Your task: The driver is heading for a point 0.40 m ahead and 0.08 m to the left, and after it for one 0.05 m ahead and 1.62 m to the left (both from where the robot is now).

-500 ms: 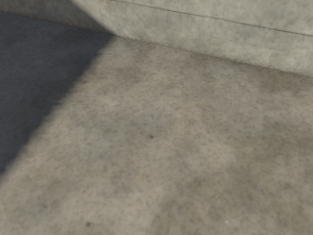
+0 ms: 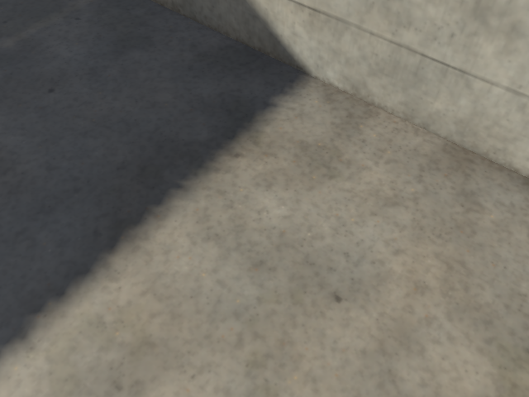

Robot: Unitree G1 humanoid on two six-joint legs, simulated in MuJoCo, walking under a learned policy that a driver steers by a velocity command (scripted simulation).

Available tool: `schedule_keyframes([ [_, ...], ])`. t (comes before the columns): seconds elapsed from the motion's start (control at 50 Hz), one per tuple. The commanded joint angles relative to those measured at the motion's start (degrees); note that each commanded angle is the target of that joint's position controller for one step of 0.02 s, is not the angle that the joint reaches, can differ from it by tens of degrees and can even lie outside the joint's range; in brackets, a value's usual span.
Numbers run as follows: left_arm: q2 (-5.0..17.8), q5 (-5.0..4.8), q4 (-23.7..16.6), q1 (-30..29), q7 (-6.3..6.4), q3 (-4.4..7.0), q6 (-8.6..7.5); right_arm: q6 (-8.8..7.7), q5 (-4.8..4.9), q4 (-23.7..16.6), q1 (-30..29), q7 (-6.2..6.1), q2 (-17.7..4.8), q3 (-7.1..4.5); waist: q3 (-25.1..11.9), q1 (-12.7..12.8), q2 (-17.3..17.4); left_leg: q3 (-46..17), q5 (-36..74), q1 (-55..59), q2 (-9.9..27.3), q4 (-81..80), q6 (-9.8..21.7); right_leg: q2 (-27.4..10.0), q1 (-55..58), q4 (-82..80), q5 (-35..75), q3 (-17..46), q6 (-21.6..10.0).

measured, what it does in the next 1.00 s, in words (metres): walks ahead, turning left: right foot, then left foot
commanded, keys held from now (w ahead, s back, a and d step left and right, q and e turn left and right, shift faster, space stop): w+q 1.00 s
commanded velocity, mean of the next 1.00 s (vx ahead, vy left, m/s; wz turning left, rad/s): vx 0.50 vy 0.00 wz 0.60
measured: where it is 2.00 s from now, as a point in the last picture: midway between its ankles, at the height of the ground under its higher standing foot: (104, 238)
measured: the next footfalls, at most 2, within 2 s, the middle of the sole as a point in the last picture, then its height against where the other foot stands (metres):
right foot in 0.32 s outside the picture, level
left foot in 0.84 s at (170, 370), level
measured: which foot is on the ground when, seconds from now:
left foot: down 0.00-0.32, up 0.34-0.82, down 0.84-1.00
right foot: up 0.00-0.30, down 0.32-0.84, up 0.86-1.00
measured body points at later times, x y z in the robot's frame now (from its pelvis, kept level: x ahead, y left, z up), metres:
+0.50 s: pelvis +0.28 -0.04 +0.00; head +0.30 -0.04 +0.45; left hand +0.31 +0.26 -0.10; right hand +0.48 -0.27 -0.11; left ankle +0.21 +0.08 -0.65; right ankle +0.33 -0.14 -0.74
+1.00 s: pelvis +0.49 +0.13 +0.00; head +0.51 +0.16 +0.44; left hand +0.45 +0.43 -0.11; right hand +0.75 -0.03 -0.10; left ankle +0.48 +0.21 -0.74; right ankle +0.54 -0.04 -0.65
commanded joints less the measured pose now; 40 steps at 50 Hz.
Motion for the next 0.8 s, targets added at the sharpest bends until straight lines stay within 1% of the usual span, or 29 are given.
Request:
schedule_keyframes([
  [0.02, 4.5, 1.08, -4.1, 0.6, 0.41, 1.3, 0.67, -1.68, 0.2, -5.1, -2.1, -1.22, -8.5, -1.95, -5.7, 2.5, 2.3, -17.2, 15.1, 5.4, 15.0, -12.3, 11.1, -1.1, -4.9, -7.4, 6.1, 0.9, 1.8],
  [0.06, 3.4, 1.19, -5.6, -4.0, 0.4, 0.79, 0.75, -1.49, 0.45, -4.6, -0.1, -1.95, -9.2, -2.17, -4.4, 0.9, 3.2, -15.0, 14.4, 4.4, 13.0, -12.0, 9.6, 0.4, -5.2, -16.2, 13.6, 0.6, 2.6],
  [0.1, 2.4, 0.84, -6.7, -7.8, -0.07, 0.29, 0.5, -1.12, 0.63, -4.3, 1.6, -2.3, -9.1, -2.15, -3.7, -0.8, 5.0, -13.5, 10.9, 3.4, 11.1, -11.3, 7.7, 2.5, -2.7, -25.2, 20.6, 0.2, 2.5],
  [0.12, 2.1, 0.56, -7.3, -9.6, -0.38, 0.12, 0.35, -0.98, 0.66, -4.1, 2.5, -2.37, -9.0, -2.15, -3.3, -1.6, 5.7, -13.6, 9.0, 3.1, 10.8, -11.0, 7.0, 3.4, -1.4, -28.6, 22.8, 0.0, 2.4],
  [0.16, 2.4, 0.0, -8.5, -12.4, -0.95, 0.06, 0.05, -0.74, 0.78, -3.6, 4.3, -2.39, -9.2, -2.22, -2.8, -2.8, 6.6, -15.4, 6.5, 3.7, 11.4, -9.9, 6.4, 4.6, 0.3, -32.6, 24.1, 0.0, 2.1],
  [0.2, 3.4, -0.25, -9.6, -14.0, -1.56, 0.31, -0.45, -0.36, 0.98, -3.1, 5.9, -2.5, -8.8, -2.17, -2.8, -3.3, 6.8, -18.5, 5.6, 7.0, 12.6, -6.8, 6.3, 5.2, 0.3, -35.3, 22.3, 1.0, 1.4],
  [0.24, 4.6, -0.4, -10.1, -13.6, -2.1, 0.79, -1.1, 0.1, 0.94, -3.3, 6.1, -2.83, -8.8, -2.22, -3.2, -2.7, 7.6, -22.0, 5.4, 10.0, 13.7, -3.5, 5.8, 5.9, 1.9, -37.6, 17.8, 1.4, 0.4],
  [0.26, 5.2, -0.54, -10.0, -12.2, -2.18, 1.13, -1.4, 0.32, 0.87, -3.6, 5.5, -2.96, -9.0, -2.34, -3.5, -1.7, 8.7, -23.4, 6.6, 10.6, 14.0, -1.8, 5.4, 6.2, 4.1, -38.2, 15.0, 1.3, -0.3],
  [0.28, 5.8, -0.57, -9.3, -8.9, -2.1, 1.59, -1.71, 0.5, 0.89, -4.1, 4.5, -3.0, -8.7, -2.26, -4.4, 0.2, 9.7, -23.9, 9.0, 10.5, 13.3, 0.6, 4.6, 6.6, 8.6, -39.8, 13.9, 0.4, -1.4],
  [0.3, 7.3, -0.09, -8.1, -3.1, -1.78, 2.47, -2.02, 0.44, 0.79, -4.9, 3.2, -2.87, -7.3, -1.72, -7.7, 3.3, 9.3, -22.4, 13.0, 8.5, 10.4, 6.6, 2.9, 5.8, 18.0, -41.3, 15.1, 0.3, -3.2],
  [0.32, 10.4, 1.01, -7.3, 5.9, -1.31, 3.39, -2.14, 0.12, -0.03, -6.5, 2.0, -2.52, -4.2, -0.52, -15.4, 7.4, 4.8, -18.1, 8.2, 1.2, 7.2, 21.4, 0.6, -3.0, 33.3, -39.3, 14.5, 8.1, -7.1],
  [0.34, 14.3, 2.03, -5.6, 12.6, -1.25, 4.33, -1.48, -0.32, 1.3, -7.8, 9.8, -2.69, -0.9, 0.38, -23.0, 4.7, -13.2, -10.6, -19.3, -20.0, -1.2, 40.7, -3.8, -16.3, 53.4, -43.2, 5.3, 33.4, -16.4],
  [0.36, 10.2, 0.29, -5.5, 12.5, -1.56, 3.51, -1.1, -0.46, 2.05, -6.8, 11.8, -2.8, -6.1, -0.08, -21.8, 4.8, -14.8, -11.2, -24.4, -28.6, 2.9, 50.3, -4.7, -19.5, 53.8, -46.5, -6.7, 43.6, -17.6],
  [0.38, 5.8, -0.13, -6.5, 9.8, -1.19, 2.33, -0.48, -0.03, 1.78, -6.8, 6.5, -2.71, -9.7, -1.01, -14.1, 6.2, -8.2, -10.6, -18.9, -31.1, 5.4, 53.4, -5.4, -16.9, 47.1, -47.6, -8.2, 34.8, -15.1],
  [0.4, 4.6, 0.28, -6.8, 7.1, -0.98, 1.75, 0.18, 0.31, 0.91, -7.7, 2.2, -2.69, -9.8, -1.09, -9.1, 5.7, -3.5, -8.3, -14.4, -29.4, 7.5, 52.6, -5.6, -14.2, 39.1, -48.4, -3.0, 26.2, -13.0],
  [0.42, 3.9, 0.69, -6.4, 5.1, -0.92, 1.44, 0.53, 0.3, 0.21, -8.7, -0.3, -2.49, -8.9, -1.21, -5.5, 4.5, -2.3, -7.9, -11.5, -27.9, 9.0, 49.9, -5.5, -11.8, 32.4, -49.9, 2.4, 20.9, -12.1],
  [0.44, 3.1, 1.05, -6.1, 4.1, -0.84, 1.07, 0.48, 0.53, 0.41, -9.1, -0.5, -2.13, -7.9, -1.3, -4.1, 3.0, -3.3, -7.8, -9.9, -25.4, 10.6, 47.9, -5.2, -9.9, 28.3, -51.3, 6.5, 16.4, -11.3],
  [0.46, 3.0, 0.95, -5.8, 3.8, -0.85, 1.07, 0.32, 0.87, 0.93, -9.1, 0.3, -1.86, -6.7, -1.13, -3.7, 2.2, -4.3, -7.1, -9.2, -23.7, 11.3, 46.2, -5.1, -8.8, 26.0, -52.9, 8.3, 13.0, -11.1],
  [0.48, 3.3, 0.64, -5.2, 4.0, -0.9, 1.22, 0.03, 1.22, 1.13, -9.3, 0.5, -1.72, -5.4, -0.85, -3.5, 1.8, -4.7, -6.4, -9.0, -23.3, 11.7, 44.8, -5.3, -8.7, 24.9, -54.1, 10.2, 10.7, -11.5],
  [0.5, 4.0, 0.38, -4.6, 4.2, -0.92, 1.48, -0.25, 1.53, 1.02, -9.8, -0.2, -1.68, -4.7, -0.62, -3.0, 1.7, -4.4, -6.1, -8.3, -24.0, 12.1, 43.1, -5.6, -8.9, 24.4, -55.1, 12.4, 8.6, -12.0],
  [0.54, 5.9, 0.4, -3.5, 4.9, -0.78, 2.1, -0.46, 1.81, 0.62, -10.7, -2.3, -1.7, -4.3, -0.32, -2.6, 1.8, -3.0, -5.9, -5.2, -25.8, 12.7, 38.7, -6.4, -9.8, 25.1, -56.4, 16.2, 5.3, -12.7],
  [0.58, 7.0, 0.4, -2.8, 5.2, -0.58, 2.4, -0.21, 1.72, 0.59, -10.9, -4.1, -1.34, -4.2, -0.08, -2.8, 2.2, -2.5, -5.4, 0.2, -26.2, 13.1, 33.8, -6.7, -9.7, 26.7, -56.6, 18.9, 1.3, -12.3],
  [0.64, 8.1, 0.09, -1.8, 6.0, -0.27, 2.55, 0.44, 1.12, 0.69, -11.6, -9.3, -0.29, -3.5, 0.44, -1.5, 4.2, -2.2, -2.7, 8.3, -23.9, 12.4, 23.7, -6.2, -8.2, 27.8, -56.5, 20.6, -4.9, -10.4],
  [0.68, 9.1, -0.25, -1.1, 7.7, -0.14, 2.73, 0.94, 0.91, 0.75, -12.6, -13.0, 0.44, -3.1, 0.73, -0.4, 5.7, -2.0, -0.5, 9.8, -22.5, 11.6, 18.6, -5.7, -8.5, 29.4, -56.2, 20.3, -7.3, -9.6],
  [0.72, 10.2, -0.8, -0.4, 9.2, -0.2, 3.02, 1.51, 0.96, 0.99, -13.7, -15.5, 1.08, -3.3, 0.74, 0.8, 6.3, -2.3, 1.0, 7.8, -22.0, 11.1, 15.1, -4.7, -9.7, 32.2, -55.6, 20.9, -8.7, -9.0],
  [0.74, 10.8, -1.12, -0.1, 9.5, -0.22, 3.2, 1.85, 1.02, 1.01, -14.3, -16.2, 1.37, -3.7, 0.62, 1.2, 6.1, -2.6, 1.7, 5.7, -21.6, 10.7, 13.8, -3.9, -10.4, 33.8, -54.7, 23.0, -9.3, -8.5],
  [0.76, 11.5, -1.43, 0.0, 9.4, -0.19, 3.39, 2.22, 1.1, 0.89, -14.7, -16.0, 1.59, -4.3, 0.31, 1.0, 5.4, -3.0, 2.8, 2.8, -20.1, 9.7, 12.6, -2.9, -10.9, 35.2, -52.7, 28.6, -10.3, -8.0],
  [0.78, 12.5, -1.69, -0.1, 9.2, -0.06, 3.65, 2.55, 1.27, 0.65, -14.7, -14.8, 1.68, -5.3, -0.24, -0.2, 4.1, -3.9, 4.4, -0.3, -16.8, 7.9, 11.8, -1.7, -10.9, 36.2, -49.0, 38.6, -11.6, -7.4],
  [0.8, 13.4, -1.98, -0.1, 9.0, 0.12, 3.91, 2.96, 1.51, 0.46, -14.2, -11.4, 1.61, -6.8, -1.12, -2.8, 1.7, -4.7, 6.2, -2.9, -11.3, 5.5, 11.0, -0.3, -10.5, 36.6, -42.8, 48.9, -13.1, -6.8],
])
